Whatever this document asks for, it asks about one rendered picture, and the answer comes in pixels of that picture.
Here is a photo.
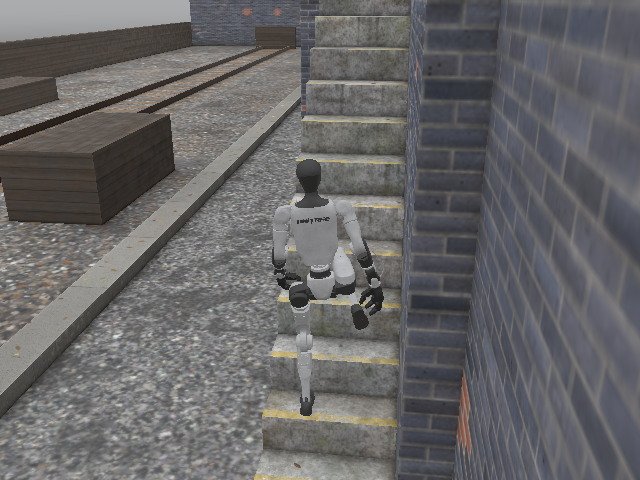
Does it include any left robot upper arm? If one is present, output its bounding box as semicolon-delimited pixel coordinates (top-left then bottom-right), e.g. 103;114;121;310
273;204;292;260

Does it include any robot foot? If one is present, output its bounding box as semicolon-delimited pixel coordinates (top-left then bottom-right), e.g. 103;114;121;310
351;304;369;330
300;390;315;416

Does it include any robot left forearm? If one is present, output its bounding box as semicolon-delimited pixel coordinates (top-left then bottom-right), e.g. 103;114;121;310
272;247;286;279

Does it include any right robot upper arm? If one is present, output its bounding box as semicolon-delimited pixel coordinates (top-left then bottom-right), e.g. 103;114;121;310
333;200;367;255

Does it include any robot right forearm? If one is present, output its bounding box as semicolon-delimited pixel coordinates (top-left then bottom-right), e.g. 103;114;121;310
357;238;381;288

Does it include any robot left foot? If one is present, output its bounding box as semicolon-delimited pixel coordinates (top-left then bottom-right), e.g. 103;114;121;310
300;390;315;416

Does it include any right robot hand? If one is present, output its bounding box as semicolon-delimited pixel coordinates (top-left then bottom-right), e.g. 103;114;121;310
359;286;384;316

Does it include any left robot hand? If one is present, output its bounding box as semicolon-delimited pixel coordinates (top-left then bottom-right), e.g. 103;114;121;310
276;272;301;290

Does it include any robot right foot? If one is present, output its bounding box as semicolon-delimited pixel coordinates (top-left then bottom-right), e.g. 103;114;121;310
351;304;369;330

